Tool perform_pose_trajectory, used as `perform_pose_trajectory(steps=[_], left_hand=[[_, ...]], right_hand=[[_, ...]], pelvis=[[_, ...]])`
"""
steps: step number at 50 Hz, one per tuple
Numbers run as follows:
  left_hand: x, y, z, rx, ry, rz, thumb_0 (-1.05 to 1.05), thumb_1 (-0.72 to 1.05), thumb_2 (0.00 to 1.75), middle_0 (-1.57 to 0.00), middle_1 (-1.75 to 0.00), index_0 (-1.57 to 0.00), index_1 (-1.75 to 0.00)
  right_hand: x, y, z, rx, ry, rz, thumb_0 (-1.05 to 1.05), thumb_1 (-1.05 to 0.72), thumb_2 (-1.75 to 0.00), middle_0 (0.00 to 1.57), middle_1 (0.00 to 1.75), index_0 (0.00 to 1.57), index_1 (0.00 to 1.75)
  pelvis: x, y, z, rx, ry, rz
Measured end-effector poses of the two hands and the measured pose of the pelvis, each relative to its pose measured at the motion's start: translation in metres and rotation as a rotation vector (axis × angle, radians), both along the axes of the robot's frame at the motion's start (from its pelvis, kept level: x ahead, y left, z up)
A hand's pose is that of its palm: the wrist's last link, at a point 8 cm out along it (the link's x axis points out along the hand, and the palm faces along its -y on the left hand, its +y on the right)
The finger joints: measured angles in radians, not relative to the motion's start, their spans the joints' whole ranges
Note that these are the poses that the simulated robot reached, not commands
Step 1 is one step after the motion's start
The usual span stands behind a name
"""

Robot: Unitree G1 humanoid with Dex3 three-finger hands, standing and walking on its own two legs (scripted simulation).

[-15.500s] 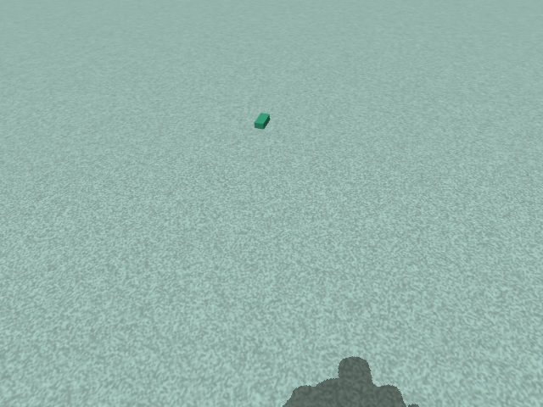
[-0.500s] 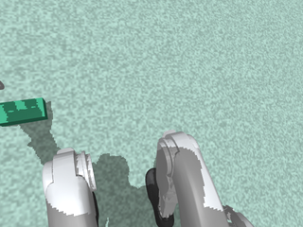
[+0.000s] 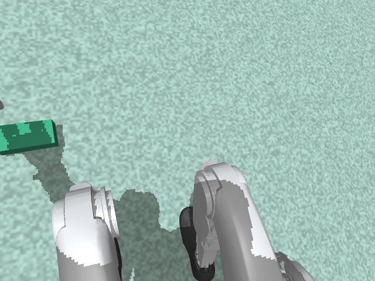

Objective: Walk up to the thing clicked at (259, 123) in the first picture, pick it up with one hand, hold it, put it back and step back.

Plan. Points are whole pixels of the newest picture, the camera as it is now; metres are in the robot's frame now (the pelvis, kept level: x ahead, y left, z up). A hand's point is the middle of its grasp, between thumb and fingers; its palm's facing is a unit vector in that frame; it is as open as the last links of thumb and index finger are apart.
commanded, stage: approach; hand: left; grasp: from above
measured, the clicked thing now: (27, 137) +0.46 +0.32 -0.30
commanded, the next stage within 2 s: close in in 0.72 s
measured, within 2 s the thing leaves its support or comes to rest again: neither
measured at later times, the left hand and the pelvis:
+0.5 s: hand (30, 115) +0.48 +0.28 -0.18, palm faces -0.40 -0.07 -0.91, open 14.1 cm; pelvis +0.00 +0.00 +0.00, yaw +0 degrees
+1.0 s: hand (6, 134) +0.44 +0.33 -0.19, palm faces -0.45 -0.12 -0.88, open 14.2 cm; pelvis +0.00 +0.00 +0.00, yaw -1 degrees
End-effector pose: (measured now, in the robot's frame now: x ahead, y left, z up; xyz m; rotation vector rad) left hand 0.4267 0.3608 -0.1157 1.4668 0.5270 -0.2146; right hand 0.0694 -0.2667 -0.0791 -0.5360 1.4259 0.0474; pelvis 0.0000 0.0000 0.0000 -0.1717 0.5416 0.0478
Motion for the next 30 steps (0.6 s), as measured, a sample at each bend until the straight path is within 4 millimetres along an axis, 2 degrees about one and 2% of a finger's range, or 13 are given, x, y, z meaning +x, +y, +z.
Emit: perform_pose_trajectory(steps=[6,10,17,23,26,30], left_hand=[[0.001,-0.002,0.0,0.012,-0.012,-0.019,0.0,-0.52,1.01,-0.13,-0.97,-0.12,-0.98],[0.006,-0.01,0.002,0.026,-0.01,-0.048,0.0,-0.53,1.02,-0.12,-0.99,-0.1,-1.0],[0.032,-0.047,0.001,0.004,-0.028,-0.096,0.0,-0.55,1.03,-0.1,-1.02,-0.09,-1.02],[0.054,-0.076,-0.003,-0.004,-0.057,-0.091,0.0,-0.55,1.04,-0.1,-1.03,-0.09,-1.03],[0.059,-0.079,-0.003,0.011,-0.072,-0.067,0.0,-0.56,1.04,-0.1,-1.02,-0.09,-1.03],[0.055,-0.068,0.002,0.052,-0.063,-0.018,0.0,-0.56,1.04,-0.1,-1.02,-0.09,-1.03]], right_hand=[[0.0,0.0,0.0,-0.002,0.006,-0.01,0.01,-0.91,-0.89,0.2,0.29,0.2,0.3],[0.002,0.0,0.0,0.006,0.006,-0.015,0.01,-0.91,-0.89,0.2,0.29,0.2,0.3],[0.0,0.0,0.003,0.006,-0.009,-0.015,0.01,-0.91,-0.89,0.2,0.29,0.2,0.3],[-0.016,-0.004,0.007,0.003,-0.014,-0.039,0.0,-0.91,-0.89,0.2,0.29,0.2,0.3],[-0.029,-0.005,0.005,0.014,0.006,-0.06,0.0,-0.91,-0.89,0.2,0.29,0.2,0.3],[-0.041,-0.005,0.0,0.041,0.038,-0.083,0.01,-0.91,-0.89,0.2,0.29,0.2,0.3]], pelvis=[[0.002,0.0,0.0,0.001,0.009,0.003],[0.003,0.0,0.002,0.004,0.021,0.005],[0.003,-0.001,0.004,0.009,0.03,0.001],[0.002,-0.004,0.001,0.01,0.026,-0.006],[0.002,-0.005,0.0,0.014,0.026,-0.012],[0.002,-0.006,0.0,0.024,0.024,-0.017]])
